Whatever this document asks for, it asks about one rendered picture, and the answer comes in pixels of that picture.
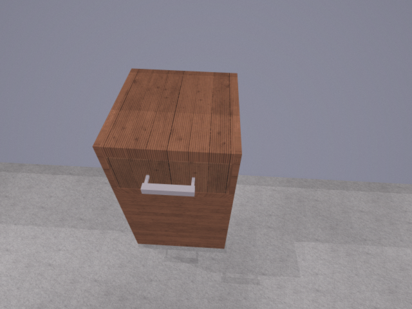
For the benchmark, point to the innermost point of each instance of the cabinet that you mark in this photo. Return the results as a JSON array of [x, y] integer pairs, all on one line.
[[190, 116]]

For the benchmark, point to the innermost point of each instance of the handle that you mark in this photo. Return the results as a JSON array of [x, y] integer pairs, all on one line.
[[167, 189]]

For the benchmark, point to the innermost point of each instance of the drawer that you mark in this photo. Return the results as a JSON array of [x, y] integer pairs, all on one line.
[[209, 177]]

